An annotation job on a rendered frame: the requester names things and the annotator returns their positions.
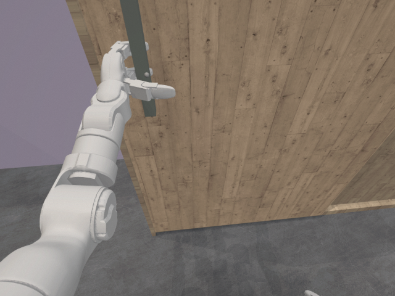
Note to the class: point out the left robot forearm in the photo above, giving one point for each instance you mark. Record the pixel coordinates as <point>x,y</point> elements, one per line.
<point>94,155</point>

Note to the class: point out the left robot hand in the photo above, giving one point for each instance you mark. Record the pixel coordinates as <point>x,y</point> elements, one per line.
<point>113,68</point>

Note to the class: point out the handle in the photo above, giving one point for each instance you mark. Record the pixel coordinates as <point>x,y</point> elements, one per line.
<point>134,28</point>

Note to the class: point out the wardrobe door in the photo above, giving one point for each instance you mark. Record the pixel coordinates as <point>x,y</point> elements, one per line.
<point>375,180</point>
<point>278,104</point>

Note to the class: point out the left robot upper arm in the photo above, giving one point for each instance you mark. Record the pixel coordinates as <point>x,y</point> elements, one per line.
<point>75,219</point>

